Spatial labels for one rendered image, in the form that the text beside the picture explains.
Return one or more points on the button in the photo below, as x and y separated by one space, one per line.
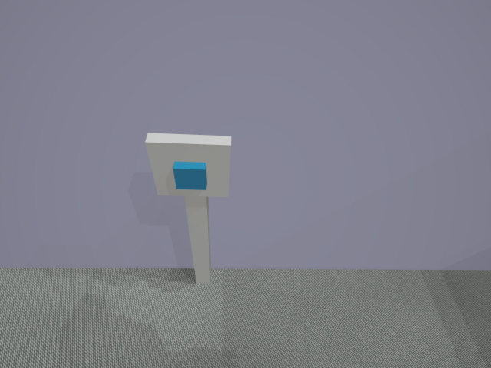
190 175

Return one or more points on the panel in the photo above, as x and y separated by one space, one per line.
163 150

